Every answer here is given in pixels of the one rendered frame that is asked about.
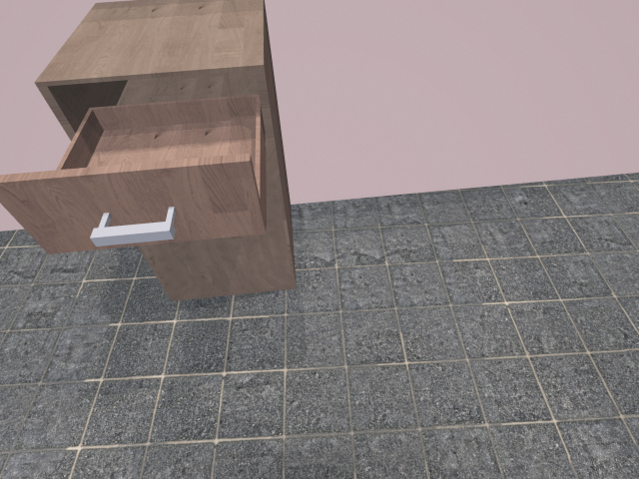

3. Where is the handle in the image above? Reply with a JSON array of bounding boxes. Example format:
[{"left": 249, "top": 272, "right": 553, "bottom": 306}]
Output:
[{"left": 90, "top": 207, "right": 176, "bottom": 246}]

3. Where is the drawer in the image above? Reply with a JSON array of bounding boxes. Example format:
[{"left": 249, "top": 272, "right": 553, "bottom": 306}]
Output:
[{"left": 0, "top": 94, "right": 267, "bottom": 254}]

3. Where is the cabinet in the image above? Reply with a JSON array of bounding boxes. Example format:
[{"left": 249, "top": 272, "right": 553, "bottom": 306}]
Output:
[{"left": 34, "top": 0, "right": 297, "bottom": 301}]

